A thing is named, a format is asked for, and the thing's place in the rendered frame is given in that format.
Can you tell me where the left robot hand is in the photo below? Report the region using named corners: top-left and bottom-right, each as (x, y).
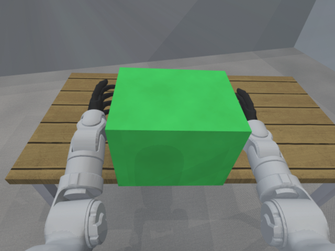
top-left (88, 79), bottom-right (115, 115)

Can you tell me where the robot right forearm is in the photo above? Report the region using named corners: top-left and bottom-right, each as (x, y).
top-left (243, 120), bottom-right (330, 236)

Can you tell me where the left robot upper arm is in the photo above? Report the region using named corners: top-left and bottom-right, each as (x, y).
top-left (25, 199), bottom-right (108, 251)

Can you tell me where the right robot hand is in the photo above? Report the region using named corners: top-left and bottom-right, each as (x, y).
top-left (235, 88), bottom-right (257, 121)

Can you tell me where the carton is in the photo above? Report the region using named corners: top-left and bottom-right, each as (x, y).
top-left (105, 67), bottom-right (252, 186)

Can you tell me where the table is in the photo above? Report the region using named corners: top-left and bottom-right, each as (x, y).
top-left (5, 73), bottom-right (335, 207)

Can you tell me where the robot left forearm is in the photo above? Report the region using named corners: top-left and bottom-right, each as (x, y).
top-left (44, 109), bottom-right (107, 242)

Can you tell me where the right robot upper arm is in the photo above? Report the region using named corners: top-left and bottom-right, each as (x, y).
top-left (261, 199), bottom-right (335, 251)

